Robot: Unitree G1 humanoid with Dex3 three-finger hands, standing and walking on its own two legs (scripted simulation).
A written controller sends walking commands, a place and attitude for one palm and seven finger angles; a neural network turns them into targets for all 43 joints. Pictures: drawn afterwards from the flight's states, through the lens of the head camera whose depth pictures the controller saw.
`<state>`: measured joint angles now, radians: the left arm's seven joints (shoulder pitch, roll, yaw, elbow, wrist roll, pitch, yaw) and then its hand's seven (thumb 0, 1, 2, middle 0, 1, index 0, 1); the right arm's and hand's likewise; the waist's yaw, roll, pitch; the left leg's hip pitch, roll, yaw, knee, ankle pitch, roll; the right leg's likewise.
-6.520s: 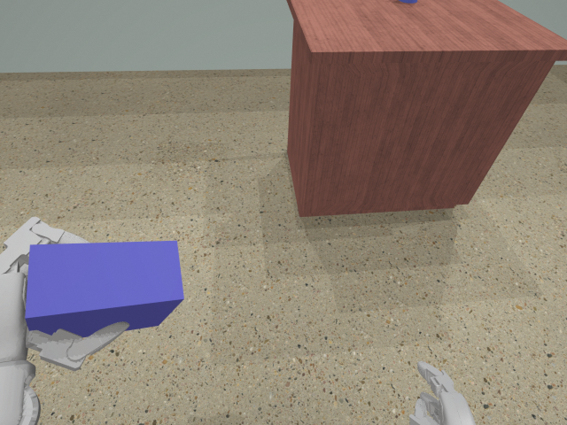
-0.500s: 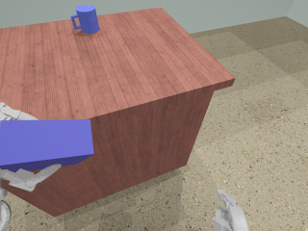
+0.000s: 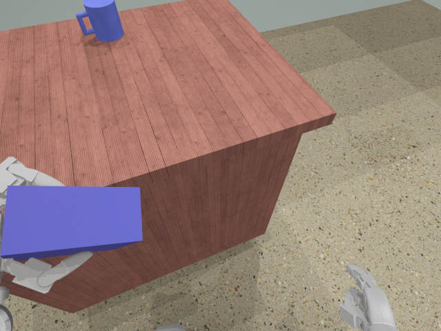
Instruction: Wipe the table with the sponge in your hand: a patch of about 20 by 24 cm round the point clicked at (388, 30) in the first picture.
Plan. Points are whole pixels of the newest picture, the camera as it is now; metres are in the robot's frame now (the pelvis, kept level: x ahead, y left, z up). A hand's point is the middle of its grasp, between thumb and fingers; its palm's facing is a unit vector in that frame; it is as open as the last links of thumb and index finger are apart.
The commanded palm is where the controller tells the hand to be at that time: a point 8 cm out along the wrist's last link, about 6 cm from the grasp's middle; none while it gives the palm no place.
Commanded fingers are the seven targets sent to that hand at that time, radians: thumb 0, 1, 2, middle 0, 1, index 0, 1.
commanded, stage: come to a stop and stand still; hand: left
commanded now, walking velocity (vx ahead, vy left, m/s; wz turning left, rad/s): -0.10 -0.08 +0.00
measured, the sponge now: (93, 223) +0.23 +0.18 +0.14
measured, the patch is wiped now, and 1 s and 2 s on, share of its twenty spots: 0.00 0.00 0.00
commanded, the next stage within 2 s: look again from close up in 1.84 s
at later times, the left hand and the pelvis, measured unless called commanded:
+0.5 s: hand (41, 284) +0.16 +0.20 +0.16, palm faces +0.34 -0.84 -0.43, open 10.8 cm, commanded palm +0.11 +0.25 +0.18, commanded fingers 0.00 0.10 1.30 -1.20 -1.60 -1.20 -1.60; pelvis -0.06 -0.02 +0.00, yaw -1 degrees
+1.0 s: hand out of the picture +0.09 +0.20 +0.16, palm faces +0.37 -0.84 -0.38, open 10.8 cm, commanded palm +0.04 +0.25 +0.18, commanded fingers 0.00 0.10 1.30 -1.20 -1.60 -1.20 -1.60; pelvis -0.13 -0.03 +0.00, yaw -1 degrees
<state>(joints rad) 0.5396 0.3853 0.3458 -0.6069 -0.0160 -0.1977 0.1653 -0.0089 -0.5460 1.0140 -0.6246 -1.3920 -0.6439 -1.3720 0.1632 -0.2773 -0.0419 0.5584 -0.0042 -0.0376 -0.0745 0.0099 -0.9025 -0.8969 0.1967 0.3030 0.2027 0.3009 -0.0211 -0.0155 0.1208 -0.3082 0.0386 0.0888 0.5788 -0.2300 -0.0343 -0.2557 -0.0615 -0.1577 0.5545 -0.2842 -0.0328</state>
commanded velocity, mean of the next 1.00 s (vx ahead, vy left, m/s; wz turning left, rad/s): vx -0.01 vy -0.02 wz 0.00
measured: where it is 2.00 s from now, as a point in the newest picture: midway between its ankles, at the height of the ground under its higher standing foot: outside the picture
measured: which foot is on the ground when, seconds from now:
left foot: up 0.00-0.00, down 0.02-0.36, up 0.38-0.56, down 0.58-1.00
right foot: down 0.00-0.04, up 0.06-0.26, down 0.28-1.00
